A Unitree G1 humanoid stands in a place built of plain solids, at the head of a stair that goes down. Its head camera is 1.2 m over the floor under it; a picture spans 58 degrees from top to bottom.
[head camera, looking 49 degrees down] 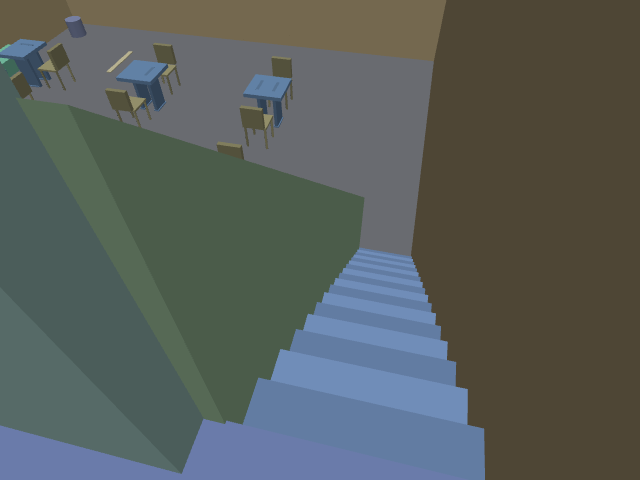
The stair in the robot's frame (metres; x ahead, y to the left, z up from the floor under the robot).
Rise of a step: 0.20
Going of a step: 0.21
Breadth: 0.73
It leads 13 degrees to the right of straight ahead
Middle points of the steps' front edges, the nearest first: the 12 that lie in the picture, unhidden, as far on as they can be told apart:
0.32 -0.10 0.00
0.52 -0.15 -0.19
0.73 -0.20 -0.39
0.93 -0.24 -0.59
1.14 -0.29 -0.79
1.34 -0.34 -1.00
1.55 -0.39 -1.20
1.75 -0.43 -1.40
1.95 -0.48 -1.60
2.16 -0.53 -1.80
2.36 -0.57 -2.00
2.57 -0.62 -2.21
